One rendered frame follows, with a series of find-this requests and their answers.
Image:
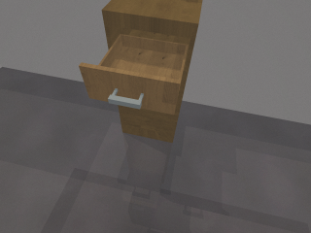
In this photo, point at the handle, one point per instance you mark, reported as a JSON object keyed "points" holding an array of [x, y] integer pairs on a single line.
{"points": [[124, 101]]}

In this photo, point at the drawer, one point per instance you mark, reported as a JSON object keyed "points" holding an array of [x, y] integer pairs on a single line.
{"points": [[136, 65]]}

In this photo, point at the cabinet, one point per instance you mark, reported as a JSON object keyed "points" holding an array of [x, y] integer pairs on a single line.
{"points": [[173, 21]]}

